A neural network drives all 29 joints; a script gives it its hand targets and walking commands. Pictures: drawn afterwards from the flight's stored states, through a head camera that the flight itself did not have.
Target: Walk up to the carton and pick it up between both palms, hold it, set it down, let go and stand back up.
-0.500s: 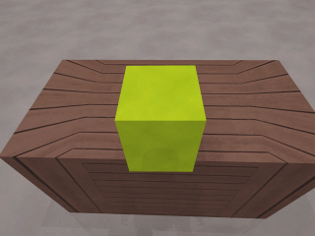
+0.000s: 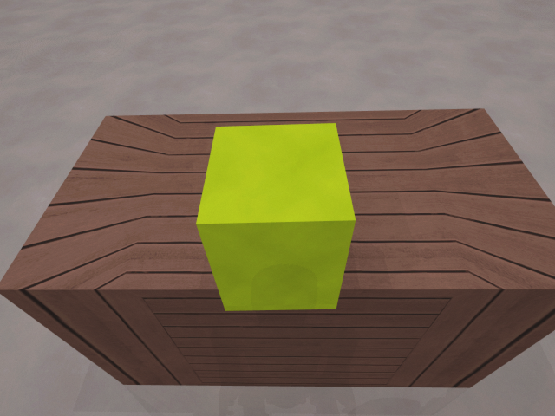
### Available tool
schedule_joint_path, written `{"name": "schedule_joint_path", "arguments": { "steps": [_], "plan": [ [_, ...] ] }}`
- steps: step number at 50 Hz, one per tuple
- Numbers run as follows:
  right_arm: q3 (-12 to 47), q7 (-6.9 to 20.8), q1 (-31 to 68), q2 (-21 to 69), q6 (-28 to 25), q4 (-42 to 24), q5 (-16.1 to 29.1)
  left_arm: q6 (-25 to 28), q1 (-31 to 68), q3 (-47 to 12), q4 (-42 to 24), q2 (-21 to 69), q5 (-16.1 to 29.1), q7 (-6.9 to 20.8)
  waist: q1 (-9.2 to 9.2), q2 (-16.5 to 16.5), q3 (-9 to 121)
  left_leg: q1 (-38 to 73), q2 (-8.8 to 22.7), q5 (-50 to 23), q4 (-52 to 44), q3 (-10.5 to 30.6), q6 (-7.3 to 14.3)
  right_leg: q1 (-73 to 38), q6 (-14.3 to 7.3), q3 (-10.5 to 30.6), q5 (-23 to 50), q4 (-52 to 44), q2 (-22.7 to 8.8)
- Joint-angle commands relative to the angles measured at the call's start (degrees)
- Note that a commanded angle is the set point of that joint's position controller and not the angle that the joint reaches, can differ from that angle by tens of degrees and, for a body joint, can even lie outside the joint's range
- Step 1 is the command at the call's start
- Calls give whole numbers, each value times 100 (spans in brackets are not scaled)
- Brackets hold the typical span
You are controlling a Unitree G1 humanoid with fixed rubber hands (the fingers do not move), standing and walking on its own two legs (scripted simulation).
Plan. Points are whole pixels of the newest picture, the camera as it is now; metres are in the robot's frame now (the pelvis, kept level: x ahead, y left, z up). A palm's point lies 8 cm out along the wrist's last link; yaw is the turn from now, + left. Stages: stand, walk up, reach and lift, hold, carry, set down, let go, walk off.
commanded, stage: stand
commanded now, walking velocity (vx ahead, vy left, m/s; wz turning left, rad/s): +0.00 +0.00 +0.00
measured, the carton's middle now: (278, 221) +0.44 +0.03 +0.02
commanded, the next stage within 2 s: walk up in 0.80 s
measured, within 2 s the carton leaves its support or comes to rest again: neither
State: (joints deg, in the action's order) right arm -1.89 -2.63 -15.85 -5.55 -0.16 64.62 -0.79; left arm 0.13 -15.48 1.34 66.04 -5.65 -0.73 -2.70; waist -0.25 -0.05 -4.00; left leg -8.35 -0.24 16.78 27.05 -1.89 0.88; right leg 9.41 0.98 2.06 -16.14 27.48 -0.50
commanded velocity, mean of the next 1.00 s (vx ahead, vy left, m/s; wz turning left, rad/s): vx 0.00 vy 0.00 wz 0.00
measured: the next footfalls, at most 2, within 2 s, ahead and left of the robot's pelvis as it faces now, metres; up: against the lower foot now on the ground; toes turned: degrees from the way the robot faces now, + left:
right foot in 1.68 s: +0.12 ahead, -0.15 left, +0.00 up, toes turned -7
left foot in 1.82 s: +0.09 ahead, +0.10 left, +0.00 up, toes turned +6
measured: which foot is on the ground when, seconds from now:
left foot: down 0.00-1.00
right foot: down 0.00-1.00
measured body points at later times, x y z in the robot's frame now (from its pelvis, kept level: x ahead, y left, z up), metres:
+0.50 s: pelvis +0.00 +0.00 +0.00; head +0.01 +0.00 +0.45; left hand -0.02 +0.20 -0.16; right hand -0.03 -0.20 -0.16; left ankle -0.02 +0.11 -0.74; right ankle -0.01 -0.13 -0.74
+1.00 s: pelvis -0.01 +0.00 +0.00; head +0.00 +0.00 +0.45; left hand -0.04 +0.19 -0.16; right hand -0.04 -0.20 -0.16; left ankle -0.02 +0.11 -0.74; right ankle -0.01 -0.13 -0.74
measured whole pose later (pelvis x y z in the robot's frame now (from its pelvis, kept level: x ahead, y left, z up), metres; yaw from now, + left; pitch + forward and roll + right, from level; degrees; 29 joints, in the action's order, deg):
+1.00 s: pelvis -0.01 +0.00 +0.00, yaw +1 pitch -2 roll +0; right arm -1.1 -2.7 -18.0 -4.2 -0.1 66.6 -0.8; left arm 0.1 -16.7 0.6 67.3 -4.5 -0.5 -2.7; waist -0.1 0.2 -3.5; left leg -9.0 0.2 15.1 26.1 -1.2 0.5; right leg 9.4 0.7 1.3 -14.1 25.4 -0.1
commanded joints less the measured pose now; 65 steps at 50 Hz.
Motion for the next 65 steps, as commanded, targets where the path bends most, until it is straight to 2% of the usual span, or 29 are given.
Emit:
{"name": "schedule_joint_path", "arguments": {
  "steps": [1,7,10,13,15,18,21,23,25,26,27,29,33,36,37,38,41,42,46,49,50,51,52,53,57,62,63,64,65],
  "plan": [
    [-34,-43,-504,-357,-54,-27,-3,63,-302,80,-114,-425,20,-25,-11,48,-64,-117,503,-1188,-580,438,158,125,-220,179,1249,-419,-298],
    [-73,-33,-567,-457,-71,63,-16,65,-411,54,61,-405,-13,-45,-23,-142,-98,-160,471,-1100,-623,409,151,41,-213,185,1339,-421,-313],
    [-16,-50,-629,-274,-61,99,4,32,-393,39,44,-308,27,-69,-11,151,-244,-287,457,-1080,-625,411,115,100,-236,214,1237,-449,-342],
    [-17,-76,-673,-401,-61,106,-13,25,-344,36,33,-360,39,-62,16,-130,-324,-269,486,-1098,-631,447,146,229,-223,228,1112,-492,-315],
    [-29,-52,-673,-382,-39,133,0,39,-485,35,75,-375,-3,-33,1,200,-223,-199,477,-1054,-635,437,142,113,-210,214,1149,-515,-320],
    [-14,-77,-722,-346,-79,123,-19,51,-474,28,80,-291,25,-25,57,-126,-147,-196,497,-1143,-657,442,139,29,-241,200,1316,-441,-322],
    [4,-61,-767,-299,-58,159,2,39,-444,7,124,-230,17,-51,-1,-72,-188,-207,490,-993,-720,460,138,89,-218,185,1233,-489,-309],
    [9,-46,-773,-287,-49,150,-11,23,-524,6,115,-229,28,-30,11,251,-199,-222,463,-869,-726,431,119,146,-195,220,1043,-520,-304],
    [2,-54,-637,-365,-58,111,-8,32,-383,13,129,-381,24,-55,-15,-48,-289,-197,468,-964,-746,435,129,198,-218,204,1117,-526,-334],
    [20,-59,-702,-311,-78,114,-27,46,-440,22,117,-338,2,-33,24,126,-205,-148,515,-1117,-703,455,169,110,-240,223,1208,-533,-329],
    [17,-53,-783,-274,-79,120,-3,43,-555,13,177,-383,15,-59,-8,-148,-306,-148,500,-1136,-708,471,162,216,-231,244,1209,-569,-345],
    [-25,-54,-771,-394,-88,157,-24,67,-462,9,107,-330,18,-48,-18,168,-72,-41,524,-1176,-678,430,137,65,-257,233,1342,-555,-373],
    [-6,-34,-802,-240,-52,115,2,42,-497,10,137,-357,24,-37,-25,-139,-366,-264,473,-872,-681,460,109,179,-193,167,1099,-592,-286],
    [-3,-29,-744,-315,-40,140,-15,52,-656,-25,152,-260,34,-44,5,-60,-352,-251,471,-906,-682,397,96,183,-238,241,1083,-658,-344],
    [3,-38,-674,-269,-26,148,-12,58,-649,-28,122,-252,29,-51,28,216,-354,-332,444,-886,-699,372,84,103,-248,270,1124,-631,-367],
    [24,-37,-738,-219,-11,149,18,59,-597,-20,83,-315,37,-47,-14,-88,-453,-399,442,-817,-697,408,69,197,-243,262,1060,-674,-389],
    [19,-50,-839,-240,-36,155,10,47,-627,-2,88,-352,1,-25,8,67,-305,-351,477,-686,-744,466,112,153,-247,243,822,-698,-324],
    [25,-38,-845,-247,-28,173,4,46,-648,10,103,-390,6,-16,5,-108,-294,-328,457,-678,-709,424,104,142,-244,283,749,-730,-336],
    [15,-39,-852,-237,-25,158,-11,45,-604,-24,42,-178,18,-3,-1,181,-251,-337,436,-611,-736,386,43,188,-238,267,657,-700,-325],
    [24,-38,-803,-216,-30,124,1,44,-594,-24,3,-227,25,-23,-8,74,-302,-407,432,-699,-716,422,62,223,-226,271,839,-690,-318],
    [-265,-160,-454,-1079,-20,-178,51,25,-97,261,-361,-1187,20,-90,-16,56,-1031,-751,681,-3212,212,305,-52,805,-125,182,3453,213,-606],
    [-86,-3,-1401,-636,-42,109,-64,63,-1098,138,18,-592,-31,4,-38,25,926,86,601,1844,-480,543,160,176,-301,86,-1806,-230,-254],
    [-148,33,-1410,-631,50,147,-79,11,-945,105,-69,-541,-122,39,-115,422,522,-485,592,3345,-570,809,305,572,-297,295,-2961,-83,-314],
    [-137,54,-1102,-666,125,-23,-90,-54,-779,98,-237,-476,-116,77,24,492,-233,-1082,637,3848,-790,873,310,1108,-267,250,-3319,18,-238],
    [-105,45,-975,-457,-85,-105,-106,162,-763,109,-253,-290,-100,139,54,84,-539,-700,950,1779,-610,1073,396,1171,-198,106,-968,212,-384],
    [-108,96,-915,-670,-114,-247,6,213,-741,45,-465,-328,-33,192,52,391,-1122,-1743,920,3065,-748,1087,269,1192,-154,-21,-1837,371,-200],
    [-78,92,-796,-597,-131,-274,-5,238,-884,57,-463,-338,-38,184,151,320,-1298,-1945,818,2675,-428,867,195,1086,-188,138,-1777,214,-310],
    [-47,92,-608,-441,-175,-332,9,279,-1133,58,-410,-380,-40,157,294,78,-1308,-2180,634,1898,191,516,80,736,-340,586,-1569,-68,-595],
    [-35,112,-407,-314,-225,-484,-23,323,-1631,123,-224,-643,-93,127,498,-821,-1155,-2635,319,873,1192,-80,-105,120,-612,1410,-1137,-609,-1106]
  ]
}}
